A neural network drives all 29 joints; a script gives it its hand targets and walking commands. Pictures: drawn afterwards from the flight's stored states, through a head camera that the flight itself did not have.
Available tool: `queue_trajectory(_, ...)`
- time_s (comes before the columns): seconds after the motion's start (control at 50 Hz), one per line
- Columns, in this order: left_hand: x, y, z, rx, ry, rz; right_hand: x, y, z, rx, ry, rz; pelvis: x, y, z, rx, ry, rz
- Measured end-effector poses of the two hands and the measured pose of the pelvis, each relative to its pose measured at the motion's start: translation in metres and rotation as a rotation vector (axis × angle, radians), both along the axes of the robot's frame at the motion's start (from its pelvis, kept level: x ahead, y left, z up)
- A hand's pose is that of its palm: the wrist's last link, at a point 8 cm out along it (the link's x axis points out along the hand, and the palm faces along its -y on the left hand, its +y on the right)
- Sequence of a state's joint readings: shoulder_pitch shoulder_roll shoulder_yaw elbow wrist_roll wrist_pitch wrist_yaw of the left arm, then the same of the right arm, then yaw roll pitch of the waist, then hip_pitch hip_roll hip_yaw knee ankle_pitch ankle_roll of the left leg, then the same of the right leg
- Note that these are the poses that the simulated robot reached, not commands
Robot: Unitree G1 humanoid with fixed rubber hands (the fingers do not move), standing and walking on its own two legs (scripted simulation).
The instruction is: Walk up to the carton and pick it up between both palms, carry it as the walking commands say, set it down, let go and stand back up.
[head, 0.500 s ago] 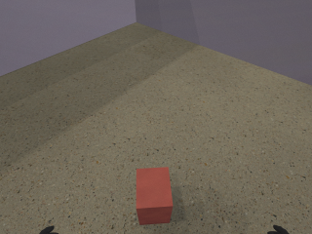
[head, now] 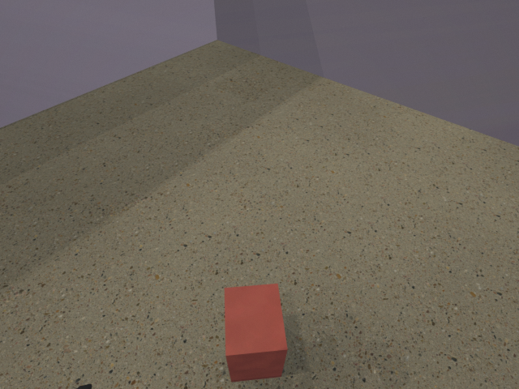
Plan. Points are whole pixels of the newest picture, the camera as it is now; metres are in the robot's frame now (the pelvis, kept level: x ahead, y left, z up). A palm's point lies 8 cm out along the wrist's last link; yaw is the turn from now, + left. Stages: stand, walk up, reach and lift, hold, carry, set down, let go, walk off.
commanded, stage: walk up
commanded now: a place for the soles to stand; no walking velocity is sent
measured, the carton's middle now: (253, 334) +0.44 +0.01 -0.63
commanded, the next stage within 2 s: reach and lift in 0.40 s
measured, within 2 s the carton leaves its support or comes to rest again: neither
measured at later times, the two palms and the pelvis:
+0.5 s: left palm out of the picture +0.15 +0.30 -0.09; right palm out of the picture +0.12 -0.31 -0.10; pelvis -0.01 +0.00 -0.01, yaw +5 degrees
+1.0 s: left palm (105, 361) +0.23 +0.28 -0.13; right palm (405, 353) +0.22 -0.26 -0.13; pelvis -0.06 +0.00 -0.05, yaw +7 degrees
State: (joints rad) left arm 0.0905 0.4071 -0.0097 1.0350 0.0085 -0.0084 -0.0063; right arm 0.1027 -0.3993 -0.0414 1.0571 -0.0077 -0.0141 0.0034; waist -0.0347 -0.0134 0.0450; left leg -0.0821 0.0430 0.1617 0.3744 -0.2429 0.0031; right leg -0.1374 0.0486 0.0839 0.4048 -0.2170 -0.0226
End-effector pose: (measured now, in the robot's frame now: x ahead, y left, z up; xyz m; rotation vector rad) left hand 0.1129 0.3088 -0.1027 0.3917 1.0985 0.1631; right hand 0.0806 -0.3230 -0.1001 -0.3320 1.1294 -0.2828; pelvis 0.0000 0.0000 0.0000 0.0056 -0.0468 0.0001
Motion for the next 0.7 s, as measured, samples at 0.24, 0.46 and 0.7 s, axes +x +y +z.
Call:
queue_trajectory(0.24, 0.004, -0.001, -0.001, 0.008, 0.012, -0.013, 0.004, -0.003, -0.001, -0.001, -0.004, -0.015, 0.004, 0.001, -0.001, -0.001, -0.002, -0.009)
queue_trajectory(0.46, 0.028, -0.007, 0.007, -0.025, -0.073, 0.022, 0.022, 0.003, 0.000, 0.017, -0.027, 0.022, -0.001, -0.001, -0.006, -0.009, 0.025, 0.047)
queue_trajectory(0.7, 0.034, -0.018, -0.010, -0.082, -0.078, 0.077, 0.101, 0.026, 0.012, 0.019, -0.125, 0.079, -0.020, -0.006, -0.018, -0.020, 0.115, 0.144)
